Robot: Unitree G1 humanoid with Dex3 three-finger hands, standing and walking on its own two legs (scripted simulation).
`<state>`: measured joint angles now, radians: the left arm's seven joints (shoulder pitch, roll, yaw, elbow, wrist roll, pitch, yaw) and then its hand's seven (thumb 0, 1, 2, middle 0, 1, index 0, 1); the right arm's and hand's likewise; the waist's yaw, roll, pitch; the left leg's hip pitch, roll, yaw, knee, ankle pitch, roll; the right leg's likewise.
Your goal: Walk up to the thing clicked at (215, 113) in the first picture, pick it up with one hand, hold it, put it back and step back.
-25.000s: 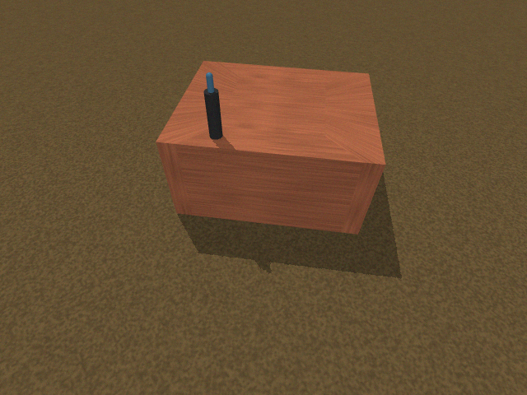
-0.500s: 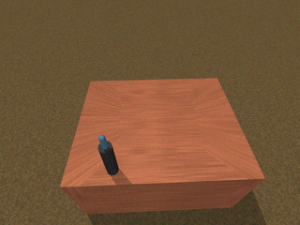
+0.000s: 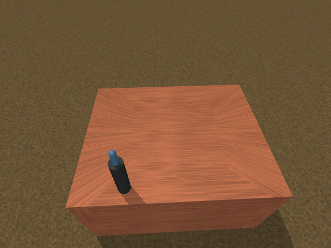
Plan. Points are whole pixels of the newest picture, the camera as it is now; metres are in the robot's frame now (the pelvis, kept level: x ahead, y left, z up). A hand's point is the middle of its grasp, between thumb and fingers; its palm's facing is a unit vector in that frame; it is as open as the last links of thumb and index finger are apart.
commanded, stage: stand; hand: left
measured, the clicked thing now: (118, 172) +0.42 +0.18 -0.19
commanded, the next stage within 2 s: none
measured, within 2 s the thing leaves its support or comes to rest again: neither
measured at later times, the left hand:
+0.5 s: hand out of the picture +0.07 +0.25 -0.16, palm faces -0.03 -0.94 -0.35, open 8.4 cm
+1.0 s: hand out of the picture +0.06 +0.26 -0.16, palm faces -0.02 -0.94 -0.35, open 7.4 cm
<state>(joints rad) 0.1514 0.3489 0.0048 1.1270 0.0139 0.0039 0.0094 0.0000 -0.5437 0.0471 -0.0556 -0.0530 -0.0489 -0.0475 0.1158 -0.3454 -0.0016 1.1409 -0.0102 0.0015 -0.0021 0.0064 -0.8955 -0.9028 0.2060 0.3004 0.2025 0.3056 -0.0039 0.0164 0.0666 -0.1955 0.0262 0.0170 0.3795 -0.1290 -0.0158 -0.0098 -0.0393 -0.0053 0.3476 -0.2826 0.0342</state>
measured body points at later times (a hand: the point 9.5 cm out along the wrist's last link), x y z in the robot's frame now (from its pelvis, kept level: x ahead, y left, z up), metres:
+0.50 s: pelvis +0.01 +0.00 +0.00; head +0.01 +0.00 +0.45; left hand +0.07 +0.30 -0.13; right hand +0.08 -0.30 -0.13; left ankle +0.05 +0.13 -0.74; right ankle -0.06 -0.14 -0.74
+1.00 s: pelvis +0.01 +0.00 +0.00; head +0.01 +0.00 +0.45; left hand +0.07 +0.31 -0.13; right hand +0.07 -0.30 -0.13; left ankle +0.05 +0.13 -0.74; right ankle -0.06 -0.14 -0.74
